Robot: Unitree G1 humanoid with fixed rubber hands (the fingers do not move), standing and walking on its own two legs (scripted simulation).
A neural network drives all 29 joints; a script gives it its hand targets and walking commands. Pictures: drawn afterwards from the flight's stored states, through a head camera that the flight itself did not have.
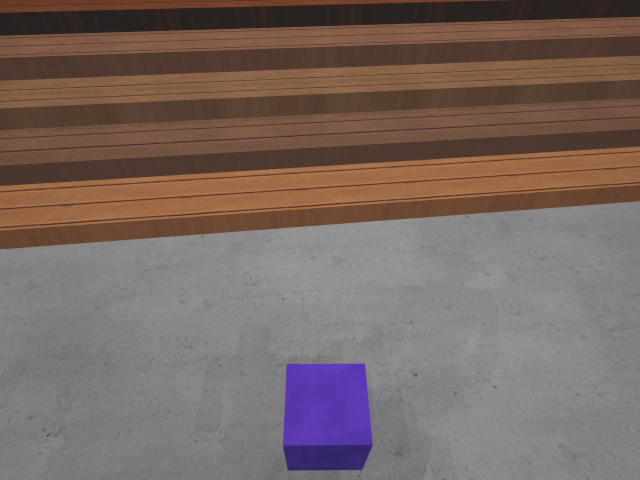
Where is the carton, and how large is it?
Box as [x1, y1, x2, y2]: [283, 364, 372, 469]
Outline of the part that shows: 287,364 283,448 288,469 362,469 372,444 364,364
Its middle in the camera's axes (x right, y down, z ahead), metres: +0.02 +0.48 +1.07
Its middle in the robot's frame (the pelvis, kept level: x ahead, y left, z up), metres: +0.41 +0.00 -0.64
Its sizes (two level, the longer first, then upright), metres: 0.210 0.200 0.250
